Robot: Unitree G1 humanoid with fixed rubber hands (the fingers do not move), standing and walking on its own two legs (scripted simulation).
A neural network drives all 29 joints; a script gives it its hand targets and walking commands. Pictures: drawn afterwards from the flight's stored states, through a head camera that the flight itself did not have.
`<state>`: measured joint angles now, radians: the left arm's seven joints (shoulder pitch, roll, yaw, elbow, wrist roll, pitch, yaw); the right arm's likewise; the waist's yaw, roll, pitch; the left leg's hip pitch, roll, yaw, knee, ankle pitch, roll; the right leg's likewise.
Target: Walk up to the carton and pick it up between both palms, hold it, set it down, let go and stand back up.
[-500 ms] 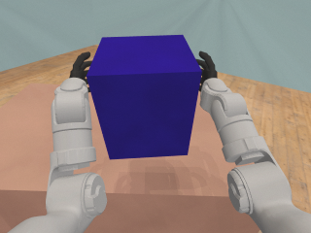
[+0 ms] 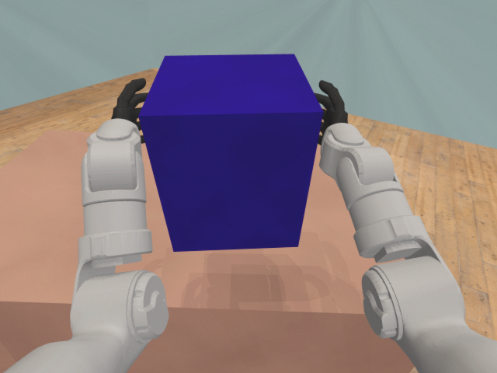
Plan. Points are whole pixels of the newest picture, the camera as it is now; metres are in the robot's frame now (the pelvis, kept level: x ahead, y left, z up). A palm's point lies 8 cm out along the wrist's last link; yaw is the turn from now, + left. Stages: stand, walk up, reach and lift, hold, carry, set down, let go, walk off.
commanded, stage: hold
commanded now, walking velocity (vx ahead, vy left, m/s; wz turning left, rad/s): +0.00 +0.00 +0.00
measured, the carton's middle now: (233, 153) +0.40 +0.01 +0.23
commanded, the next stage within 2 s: set down in 0.26 s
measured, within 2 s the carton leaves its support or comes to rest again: neither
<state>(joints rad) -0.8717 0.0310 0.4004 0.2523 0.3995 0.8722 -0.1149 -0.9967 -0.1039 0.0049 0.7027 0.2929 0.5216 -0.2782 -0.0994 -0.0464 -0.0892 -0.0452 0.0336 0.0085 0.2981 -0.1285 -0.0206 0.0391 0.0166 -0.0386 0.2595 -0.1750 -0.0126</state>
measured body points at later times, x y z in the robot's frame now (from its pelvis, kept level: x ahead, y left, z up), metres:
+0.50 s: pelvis +0.00 +0.00 +0.00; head -0.08 +0.02 +0.44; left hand +0.38 +0.16 +0.31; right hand +0.38 -0.14 +0.30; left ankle +0.03 +0.13 -0.75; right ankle -0.01 -0.11 -0.75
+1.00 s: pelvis +0.01 +0.01 +0.00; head -0.02 +0.05 +0.45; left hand +0.41 +0.15 +0.22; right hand +0.39 -0.15 +0.21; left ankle +0.03 +0.13 -0.75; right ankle -0.01 -0.11 -0.75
